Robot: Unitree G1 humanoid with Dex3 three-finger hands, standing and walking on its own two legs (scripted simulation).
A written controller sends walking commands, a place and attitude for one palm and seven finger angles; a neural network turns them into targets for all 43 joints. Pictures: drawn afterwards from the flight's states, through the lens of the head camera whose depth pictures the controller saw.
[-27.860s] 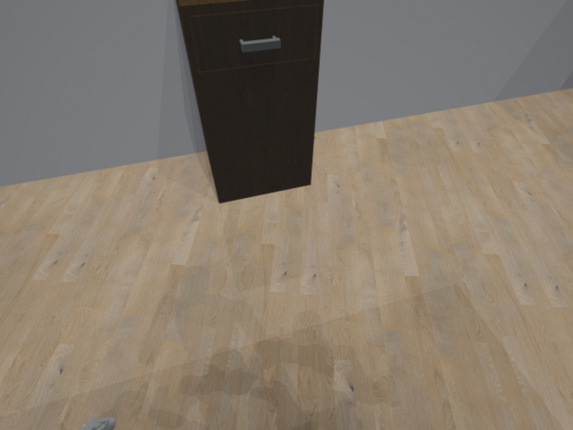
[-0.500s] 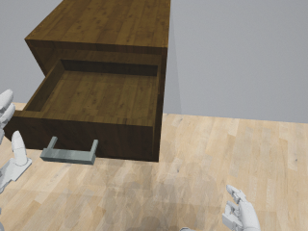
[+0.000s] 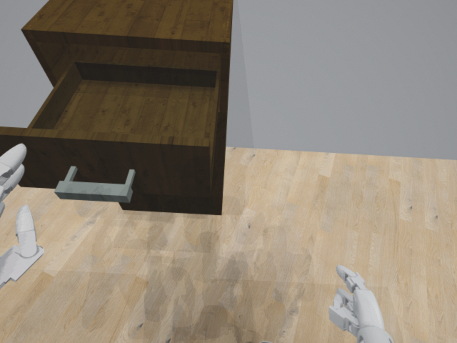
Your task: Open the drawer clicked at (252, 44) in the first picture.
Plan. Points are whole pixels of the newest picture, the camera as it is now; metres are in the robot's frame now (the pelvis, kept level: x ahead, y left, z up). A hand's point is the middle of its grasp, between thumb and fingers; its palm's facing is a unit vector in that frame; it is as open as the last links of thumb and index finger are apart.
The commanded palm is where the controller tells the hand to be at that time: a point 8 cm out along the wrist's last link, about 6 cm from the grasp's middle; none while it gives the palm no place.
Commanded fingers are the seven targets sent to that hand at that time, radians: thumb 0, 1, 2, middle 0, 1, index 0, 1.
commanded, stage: step back with the hand held close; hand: left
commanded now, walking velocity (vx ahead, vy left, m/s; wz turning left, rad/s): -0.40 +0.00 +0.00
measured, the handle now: (98, 182) +0.41 +0.27 +0.00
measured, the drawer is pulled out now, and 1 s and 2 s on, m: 0.30 0.30 0.30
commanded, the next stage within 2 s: stop stepping back and stand still in 0.04 s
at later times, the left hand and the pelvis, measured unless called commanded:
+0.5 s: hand out of the picture +0.07 +0.20 +0.17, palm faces +0.32 -0.82 -0.47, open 7.4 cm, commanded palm +0.01 +0.25 +0.19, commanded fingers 0.00 0.90 0.90 -0.20 -0.30 -0.20 -0.30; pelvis -0.12 -0.03 +0.00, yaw +0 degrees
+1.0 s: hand out of the picture +0.03 +0.22 +0.18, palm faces +0.41 -0.79 -0.45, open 7.4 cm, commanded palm -0.03 +0.27 +0.19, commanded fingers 0.00 0.90 0.90 -0.20 -0.30 -0.20 -0.30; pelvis -0.14 -0.02 +0.00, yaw +3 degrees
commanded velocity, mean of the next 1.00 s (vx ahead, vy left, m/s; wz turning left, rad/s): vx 0.09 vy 0.04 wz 0.00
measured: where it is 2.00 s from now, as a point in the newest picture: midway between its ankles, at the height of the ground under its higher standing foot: outside the picture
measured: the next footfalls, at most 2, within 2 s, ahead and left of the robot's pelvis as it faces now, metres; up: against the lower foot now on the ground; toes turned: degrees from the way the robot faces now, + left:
left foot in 0.02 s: +0.02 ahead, +0.14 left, +0.00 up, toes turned +2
right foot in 0.24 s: -0.06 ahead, -0.11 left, +0.00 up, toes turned +0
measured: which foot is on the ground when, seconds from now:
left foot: up 0.00-0.00, down 0.02-0.26, up 0.28-0.50, down 0.52-1.00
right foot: down 0.00-0.04, up 0.06-0.22, down 0.24-1.00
